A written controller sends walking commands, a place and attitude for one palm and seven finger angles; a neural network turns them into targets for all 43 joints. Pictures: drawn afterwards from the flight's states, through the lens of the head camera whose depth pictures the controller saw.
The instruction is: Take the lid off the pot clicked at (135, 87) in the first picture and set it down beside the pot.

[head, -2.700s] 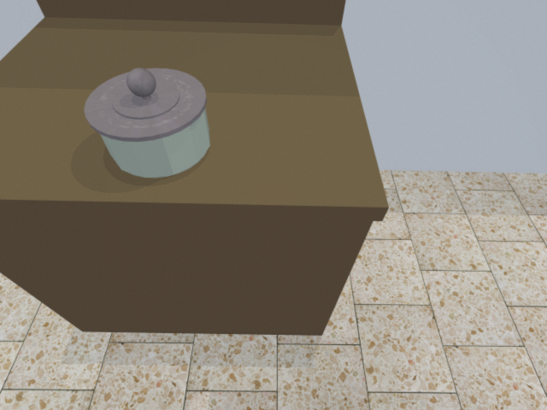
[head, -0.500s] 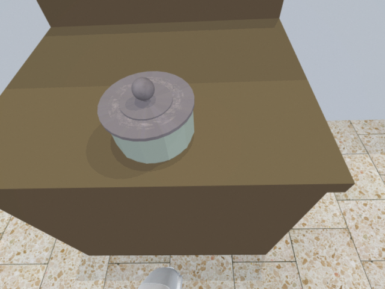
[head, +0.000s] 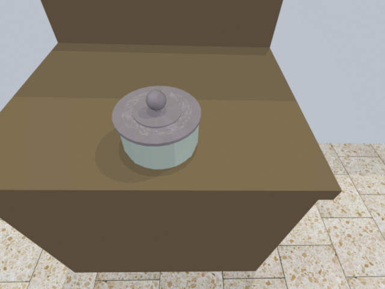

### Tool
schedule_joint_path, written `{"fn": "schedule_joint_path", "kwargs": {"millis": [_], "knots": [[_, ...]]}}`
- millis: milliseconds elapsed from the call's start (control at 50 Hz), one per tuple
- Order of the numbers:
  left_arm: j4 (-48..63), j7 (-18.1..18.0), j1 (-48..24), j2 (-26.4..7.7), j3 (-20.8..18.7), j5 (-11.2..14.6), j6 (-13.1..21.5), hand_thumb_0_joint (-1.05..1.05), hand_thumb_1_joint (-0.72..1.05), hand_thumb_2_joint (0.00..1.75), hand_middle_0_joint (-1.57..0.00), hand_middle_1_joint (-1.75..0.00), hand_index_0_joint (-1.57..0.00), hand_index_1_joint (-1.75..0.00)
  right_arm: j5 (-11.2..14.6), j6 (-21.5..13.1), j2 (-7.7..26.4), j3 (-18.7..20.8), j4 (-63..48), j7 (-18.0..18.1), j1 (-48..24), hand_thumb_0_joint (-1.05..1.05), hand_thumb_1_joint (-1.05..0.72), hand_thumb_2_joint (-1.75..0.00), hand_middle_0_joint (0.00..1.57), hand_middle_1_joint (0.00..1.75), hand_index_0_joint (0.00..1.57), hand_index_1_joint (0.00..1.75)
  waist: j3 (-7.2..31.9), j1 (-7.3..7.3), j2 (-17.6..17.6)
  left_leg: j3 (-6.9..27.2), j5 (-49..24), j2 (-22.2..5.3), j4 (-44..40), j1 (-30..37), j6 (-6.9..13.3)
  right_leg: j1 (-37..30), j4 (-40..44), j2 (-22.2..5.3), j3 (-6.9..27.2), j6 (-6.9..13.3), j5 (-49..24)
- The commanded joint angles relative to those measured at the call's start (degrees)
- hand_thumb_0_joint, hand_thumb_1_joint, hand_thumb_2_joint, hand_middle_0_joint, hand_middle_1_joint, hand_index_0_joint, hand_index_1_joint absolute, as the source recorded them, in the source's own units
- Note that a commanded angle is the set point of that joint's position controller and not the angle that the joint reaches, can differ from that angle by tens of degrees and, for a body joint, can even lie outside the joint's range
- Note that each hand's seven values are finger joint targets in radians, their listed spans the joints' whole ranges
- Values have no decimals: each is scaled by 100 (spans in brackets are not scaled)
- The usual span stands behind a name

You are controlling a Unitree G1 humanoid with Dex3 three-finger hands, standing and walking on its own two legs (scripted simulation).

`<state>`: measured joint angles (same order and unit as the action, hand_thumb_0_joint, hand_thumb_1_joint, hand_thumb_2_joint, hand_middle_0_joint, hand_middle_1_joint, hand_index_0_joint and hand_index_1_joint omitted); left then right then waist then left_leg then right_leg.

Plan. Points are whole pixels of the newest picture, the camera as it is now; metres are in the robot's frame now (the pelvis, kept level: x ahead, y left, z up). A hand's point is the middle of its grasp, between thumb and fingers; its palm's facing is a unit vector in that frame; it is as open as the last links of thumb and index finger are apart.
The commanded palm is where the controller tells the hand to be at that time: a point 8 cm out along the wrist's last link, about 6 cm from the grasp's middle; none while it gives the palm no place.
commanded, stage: come to a stop and stand still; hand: left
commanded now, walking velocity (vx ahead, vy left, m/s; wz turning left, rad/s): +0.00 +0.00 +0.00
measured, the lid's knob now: (156, 100) +0.46 +0.10 +0.17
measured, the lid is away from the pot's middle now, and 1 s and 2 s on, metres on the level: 0.00 0.00 0.00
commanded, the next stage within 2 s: look again from close up in 1.24 s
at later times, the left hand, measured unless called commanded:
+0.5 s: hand out of the picture -0.01 +0.17 -0.17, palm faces +0.08 -0.97 -0.22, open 7.4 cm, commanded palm none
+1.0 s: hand out of the picture -0.04 +0.21 -0.17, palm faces +0.02 -0.97 -0.23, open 7.4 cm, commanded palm none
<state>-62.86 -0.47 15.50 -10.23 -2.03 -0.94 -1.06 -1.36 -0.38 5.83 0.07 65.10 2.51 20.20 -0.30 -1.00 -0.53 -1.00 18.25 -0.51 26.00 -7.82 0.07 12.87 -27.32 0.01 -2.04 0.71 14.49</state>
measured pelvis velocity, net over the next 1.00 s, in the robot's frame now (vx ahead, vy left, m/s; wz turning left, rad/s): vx -0.05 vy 0.02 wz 0.01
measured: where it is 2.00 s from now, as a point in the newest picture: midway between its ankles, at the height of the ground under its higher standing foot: outside the picture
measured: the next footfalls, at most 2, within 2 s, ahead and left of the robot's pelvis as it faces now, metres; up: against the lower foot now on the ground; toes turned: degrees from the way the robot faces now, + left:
none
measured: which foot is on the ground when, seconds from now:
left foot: down 0.00-1.00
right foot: down 0.00-1.00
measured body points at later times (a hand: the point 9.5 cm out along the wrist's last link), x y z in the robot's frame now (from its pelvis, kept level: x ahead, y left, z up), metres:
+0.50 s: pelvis -0.02 -0.01 +0.00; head -0.01 -0.02 +0.45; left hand -0.02 +0.22 -0.15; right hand +0.05 -0.24 -0.16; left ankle -0.05 +0.12 -0.74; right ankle +0.00 -0.11 -0.74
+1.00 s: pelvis -0.05 +0.02 +0.00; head -0.05 +0.01 +0.45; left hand -0.04 +0.26 -0.15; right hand -0.06 -0.19 -0.17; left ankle -0.05 +0.12 -0.74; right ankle +0.00 -0.11 -0.74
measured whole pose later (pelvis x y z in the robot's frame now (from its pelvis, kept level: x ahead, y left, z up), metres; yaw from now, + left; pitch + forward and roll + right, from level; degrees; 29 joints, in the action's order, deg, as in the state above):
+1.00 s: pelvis -0.05 +0.02 +0.00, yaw +0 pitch -2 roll +0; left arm -60.1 -2.1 16.8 -10.0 -0.1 -0.8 -0.1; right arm -0.9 0.1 7.5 0.2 63.5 0.6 17.0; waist -2.4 -0.3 0.4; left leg -1.7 14.9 1.9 28.2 -11.5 1.9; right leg 16.0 -28.3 -2.4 -1.2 -0.8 10.5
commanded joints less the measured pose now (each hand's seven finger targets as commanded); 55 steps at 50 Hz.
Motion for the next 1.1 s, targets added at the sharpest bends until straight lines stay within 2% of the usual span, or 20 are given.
{"fn": "schedule_joint_path", "kwargs": {"millis": [0,20,60,80,160,220,260,300,380,420,500,540,580,700,760,800,840,900,940,1080], "knots": [[329,-211,587,-513,166,86,254,0,90,90,-20,-30,-20,-30,15,-241,860,166,-445,-49,-64,0,-90,-90,20,30,20,30,-409,216,275,491,-2290,-515,-273,-581,135,-177,-5,-358,318,266,-1201],[304,-220,705,-407,194,99,281,0,90,90,-20,-30,-20,-30,45,-254,765,152,-491,-45,-82,0,-90,-90,20,30,20,30,33,173,412,494,-2584,-475,-147,-242,149,-409,59,-427,383,334,-1595],[320,-247,766,-422,142,114,335,0,90,90,-20,-30,-20,-30,54,-205,698,181,-486,-28,-90,0,-90,-90,20,30,20,30,250,120,139,389,-2215,-343,132,-135,120,-581,161,-575,553,394,-2289],[355,-246,718,-517,116,123,326,0,90,90,-20,-30,-20,-30,52,-157,676,178,-527,-25,-79,0,-90,-90,20,30,20,30,307,75,97,389,-1826,-312,115,-115,106,-580,187,-629,633,413,-2186],[372,-280,659,-452,65,93,349,0,90,90,-20,-30,-20,-30,47,-63,648,190,-478,-33,-240,0,-90,-90,20,30,20,30,-162,36,-469,270,-1106,-144,243,-415,54,-424,467,-844,895,396,-2354],[384,-286,547,-511,51,81,335,0,90,90,-20,-30,-20,-30,41,-25,655,185,-486,-57,-396,0,-90,-90,20,30,20,30,-285,33,-201,268,-947,-106,192,-315,40,-139,615,-894,982,389,-1631],[387,-295,515,-548,30,70,346,0,90,90,-20,-30,-20,-30,46,-39,678,186,-484,-68,-444,0,-90,-90,20,30,20,30,-150,37,-337,269,-1015,-111,182,-304,36,-279,586,-897,952,334,-1769],[403,-287,428,-542,41,74,325,0,90,90,-20,-30,-20,-30,45,-36,717,185,-511,-75,-547,0,-90,-90,20,30,20,30,-125,31,-119,321,-1037,-139,104,-151,48,-107,610,-848,898,315,-1347],[424,-272,358,-594,55,62,289,0,90,90,-20,-30,-20,-30,53,-43,760,173,-528,-101,-624,0,-90,-90,20,30,20,30,-103,66,-140,371,-1036,-213,-23,-94,72,7,664,-765,781,236,-796],[462,-273,293,-572,56,53,289,0,90,90,-20,-30,-20,-30,42,-67,809,170,-532,-111,-672,0,-90,-90,20,30,20,30,-194,66,43,425,-1227,-243,-78,-164,88,48,562,-706,718,205,-840],[499,-254,284,-601,70,50,253,0,90,90,-20,-30,-20,-30,44,-78,849,169,-560,-125,-712,0,-90,-90,20,30,20,30,-162,108,120,509,-1152,-294,-189,-235,118,71,559,-639,620,153,-490],[515,-252,253,-610,73,44,245,0,90,90,-20,-30,-20,-30,38,-74,863,152,-550,-129,-694,0,-90,-90,20,30,20,30,-335,102,-33,503,-1052,-299,-224,-373,114,148,584,-634,631,154,-332],[546,-239,259,-653,64,49,220,0,90,90,-20,-30,-20,-30,42,-84,850,145,-559,-136,-650,0,-90,-90,20,30,20,30,-197,124,123,557,-960,-350,-361,-310,135,122,557,-610,553,142,-165],[576,-227,259,-670,83,41,199,0,90,90,-20,-30,-20,-30,47,-95,895,127,-541,-156,-588,0,-90,-90,20,30,20,30,-283,156,273,646,-726,-366,-487,-561,164,124,525,-587,518,105,-30],[549,-231,266,-674,90,40,207,0,90,90,-20,-30,-20,-30,49,-88,841,119,-480,-160,-457,0,-90,-90,20,30,20,30,-328,135,144,630,-663,-353,-476,-626,159,148,525,-612,556,119,-8],[549,-225,288,-647,88,34,173,0,90,90,-20,-30,-20,-30,43,-74,856,126,-482,-158,-431,0,-90,-90,20,30,20,30,-398,143,267,698,-333,-388,-599,-722,182,219,496,-575,481,105,170],[537,-227,338,-642,94,26,177,0,90,90,-20,-30,-20,-30,48,-65,805,122,-464,-167,-351,0,-90,-90,20,30,20,30,-472,146,198,687,-147,-348,-599,-833,183,265,532,-592,546,115,265],[524,-221,362,-594,88,22,161,0,90,90,-20,-30,-20,-30,48,-74,799,133,-439,-159,-256,0,-90,-90,20,30,20,30,-361,146,296,772,-15,-414,-711,-842,220,243,411,-559,445,94,219],[488,-227,431,-571,91,15,177,0,90,90,-20,-30,-20,-30,57,-68,717,138,-413,-161,-211,0,-90,-90,20,30,20,30,-482,153,157,735,49,-365,-660,-923,218,291,463,-588,507,101,240],[433,-226,555,-502,81,10,172,0,90,90,-20,-30,-20,-30,62,-61,572,160,-373,-143,1,0,-90,-90,20,30,20,30,-360,118,70,713,132,-391,-641,-818,251,425,426,-585,547,126,328]]}}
